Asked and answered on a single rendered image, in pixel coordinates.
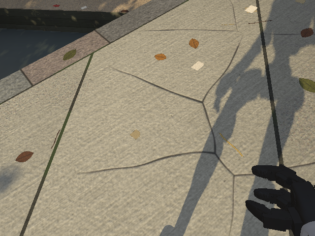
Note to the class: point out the robot right forearm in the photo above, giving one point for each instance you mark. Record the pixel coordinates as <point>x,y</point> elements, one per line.
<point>308,229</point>

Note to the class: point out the robot right hand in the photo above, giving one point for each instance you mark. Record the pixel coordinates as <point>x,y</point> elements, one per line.
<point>296,207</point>

